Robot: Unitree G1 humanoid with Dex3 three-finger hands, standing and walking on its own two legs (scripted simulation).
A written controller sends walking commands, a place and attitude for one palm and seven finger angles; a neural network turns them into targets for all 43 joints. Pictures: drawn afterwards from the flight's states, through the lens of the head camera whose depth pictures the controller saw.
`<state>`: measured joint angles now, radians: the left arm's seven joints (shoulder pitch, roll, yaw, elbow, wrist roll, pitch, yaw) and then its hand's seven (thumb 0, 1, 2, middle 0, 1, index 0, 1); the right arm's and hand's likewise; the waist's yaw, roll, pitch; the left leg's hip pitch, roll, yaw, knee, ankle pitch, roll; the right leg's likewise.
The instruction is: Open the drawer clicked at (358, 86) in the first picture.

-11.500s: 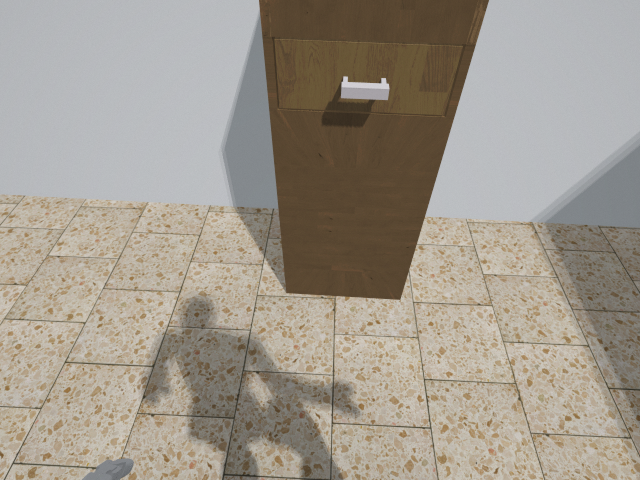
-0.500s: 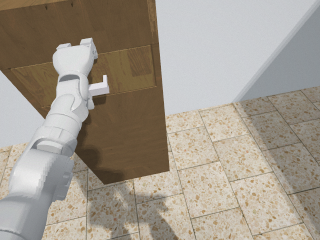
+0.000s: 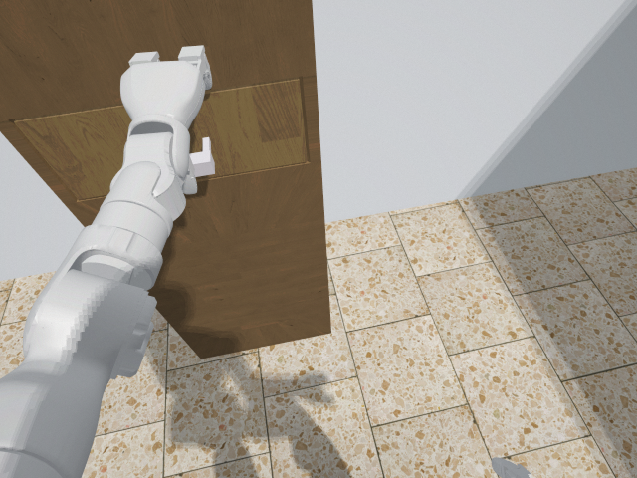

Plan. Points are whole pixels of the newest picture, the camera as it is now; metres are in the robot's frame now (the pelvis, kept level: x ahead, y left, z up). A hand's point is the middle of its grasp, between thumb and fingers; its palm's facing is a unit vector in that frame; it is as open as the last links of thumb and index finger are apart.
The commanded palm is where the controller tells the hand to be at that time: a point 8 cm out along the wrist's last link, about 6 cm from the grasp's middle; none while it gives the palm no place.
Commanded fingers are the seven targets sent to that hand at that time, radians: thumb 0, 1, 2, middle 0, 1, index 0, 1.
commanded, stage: move the hooked fingers above the handle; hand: left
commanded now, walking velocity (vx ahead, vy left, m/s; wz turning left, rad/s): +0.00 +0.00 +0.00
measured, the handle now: (178, 158) +0.55 +0.19 +0.09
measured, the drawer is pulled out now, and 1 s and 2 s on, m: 0.00 0.00 0.00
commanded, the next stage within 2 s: lower the fingers behind the handle in 0.72 s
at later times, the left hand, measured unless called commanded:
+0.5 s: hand (161, 150) +0.49 +0.19 +0.15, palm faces +0.15 -0.02 -0.99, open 13.8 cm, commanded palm +0.48 +0.20 +0.20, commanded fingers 0.00 -0.50 0.30 -0.30 -1.20 -0.30 -1.20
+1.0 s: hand (167, 176) +0.49 +0.19 +0.11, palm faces +0.02 -0.01 -1.00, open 14.0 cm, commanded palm +0.48 +0.20 +0.18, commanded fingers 0.00 -0.50 0.30 -0.30 -1.20 -0.30 -1.20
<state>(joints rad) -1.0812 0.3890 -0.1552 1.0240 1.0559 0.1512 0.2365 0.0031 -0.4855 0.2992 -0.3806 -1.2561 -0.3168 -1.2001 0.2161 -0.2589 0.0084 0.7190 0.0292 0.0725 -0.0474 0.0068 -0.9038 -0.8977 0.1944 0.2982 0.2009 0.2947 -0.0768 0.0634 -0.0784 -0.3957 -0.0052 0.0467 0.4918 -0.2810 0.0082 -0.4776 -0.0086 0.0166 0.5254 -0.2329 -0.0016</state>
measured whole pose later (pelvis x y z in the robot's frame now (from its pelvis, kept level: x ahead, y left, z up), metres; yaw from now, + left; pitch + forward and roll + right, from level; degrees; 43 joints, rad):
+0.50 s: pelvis +0.01 +0.00 +0.00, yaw +3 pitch +10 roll +0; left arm -0.98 0.42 -0.19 0.91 1.01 0.03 0.20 0.00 -0.49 0.30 -0.33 -1.20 -0.32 -1.20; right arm 0.28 -0.30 -0.05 0.75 0.03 0.03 -0.05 0.01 -0.90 -0.90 0.19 0.30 0.20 0.29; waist -0.06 0.03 -0.08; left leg -0.41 0.00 -0.01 0.53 -0.30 0.00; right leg -0.45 -0.01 -0.04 0.52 -0.25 -0.01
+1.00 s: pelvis +0.00 +0.00 +0.00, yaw +2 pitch +12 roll +0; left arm -0.93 0.45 -0.15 0.91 1.04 -0.03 0.13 0.00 -0.49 0.30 -0.33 -1.20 -0.28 -1.21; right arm 0.33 -0.27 -0.04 0.69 0.02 0.05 -0.06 0.01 -0.90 -0.90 0.20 0.30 0.20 0.30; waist -0.07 0.04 -0.06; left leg -0.45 -0.01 0.01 0.56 -0.31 0.01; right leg -0.51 -0.01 -0.02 0.56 -0.26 0.00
